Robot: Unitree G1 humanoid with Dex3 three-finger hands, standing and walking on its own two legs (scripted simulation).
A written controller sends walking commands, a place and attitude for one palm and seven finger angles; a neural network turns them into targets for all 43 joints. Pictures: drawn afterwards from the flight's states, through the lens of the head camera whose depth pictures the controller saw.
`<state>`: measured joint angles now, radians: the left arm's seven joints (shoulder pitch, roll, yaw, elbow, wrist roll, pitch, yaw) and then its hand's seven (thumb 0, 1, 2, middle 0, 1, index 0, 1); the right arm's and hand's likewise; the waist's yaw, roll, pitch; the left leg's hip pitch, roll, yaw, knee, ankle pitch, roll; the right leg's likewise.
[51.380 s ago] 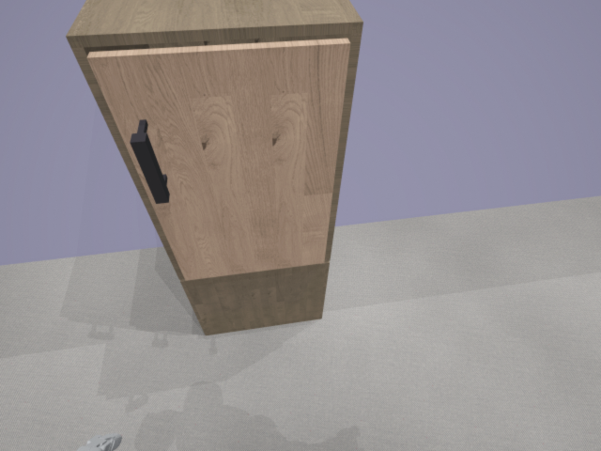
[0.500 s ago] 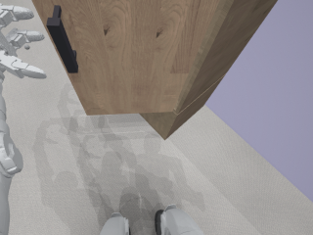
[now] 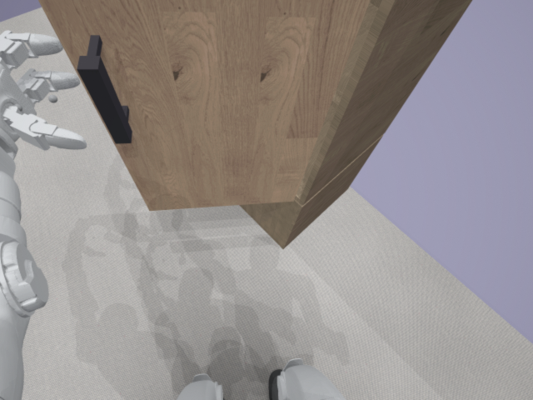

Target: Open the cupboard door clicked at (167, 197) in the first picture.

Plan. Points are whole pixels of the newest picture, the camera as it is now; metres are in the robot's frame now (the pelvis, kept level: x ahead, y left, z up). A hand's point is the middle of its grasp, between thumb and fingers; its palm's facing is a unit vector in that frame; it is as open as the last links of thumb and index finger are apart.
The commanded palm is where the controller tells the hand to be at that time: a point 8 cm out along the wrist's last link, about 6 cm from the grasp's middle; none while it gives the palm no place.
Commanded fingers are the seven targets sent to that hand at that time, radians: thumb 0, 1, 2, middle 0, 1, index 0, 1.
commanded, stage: move the hooked fingers beside the handle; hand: left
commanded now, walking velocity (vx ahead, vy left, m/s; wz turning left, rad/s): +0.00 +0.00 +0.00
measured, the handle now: (110, 93) +0.52 +0.17 +0.11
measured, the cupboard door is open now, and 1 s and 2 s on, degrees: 53 53 56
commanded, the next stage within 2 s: slide the fingers in behind the handle in 0.16 s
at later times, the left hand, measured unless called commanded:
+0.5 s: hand (68, 99) +0.51 +0.22 +0.11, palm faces -0.05 -1.00 +0.00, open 14.0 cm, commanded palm +0.50 +0.26 +0.11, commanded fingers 0.00 -0.50 0.30 -0.30 -1.20 -0.30 -1.20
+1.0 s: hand (91, 98) +0.52 +0.20 +0.10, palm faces -0.07 -1.00 +0.01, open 14.0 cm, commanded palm +0.49 +0.24 +0.11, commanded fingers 0.00 -0.50 0.30 -0.30 -1.20 -0.30 -1.20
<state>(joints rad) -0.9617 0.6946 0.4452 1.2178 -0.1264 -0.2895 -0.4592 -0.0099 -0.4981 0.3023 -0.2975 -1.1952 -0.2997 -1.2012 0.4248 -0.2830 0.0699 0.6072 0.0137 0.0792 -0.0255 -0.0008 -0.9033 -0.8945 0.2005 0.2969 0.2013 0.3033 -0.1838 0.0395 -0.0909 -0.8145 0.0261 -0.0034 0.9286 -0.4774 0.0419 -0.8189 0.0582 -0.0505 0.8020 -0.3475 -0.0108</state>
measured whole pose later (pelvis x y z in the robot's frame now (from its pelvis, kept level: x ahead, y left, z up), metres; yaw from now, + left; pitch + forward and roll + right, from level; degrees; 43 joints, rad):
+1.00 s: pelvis +0.00 +0.00 +0.00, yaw +0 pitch +21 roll -4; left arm -0.95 0.59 0.40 1.16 -0.13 -0.29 -0.37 -0.01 -0.50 0.30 -0.30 -1.20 -0.30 -1.20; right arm 0.43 -0.28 0.05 0.62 0.01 0.06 -0.01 0.00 -0.90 -0.89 0.20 0.30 0.20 0.30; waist -0.18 0.04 -0.10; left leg -0.80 0.02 0.00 0.92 -0.48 0.04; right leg -0.81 0.06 -0.05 0.80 -0.35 -0.01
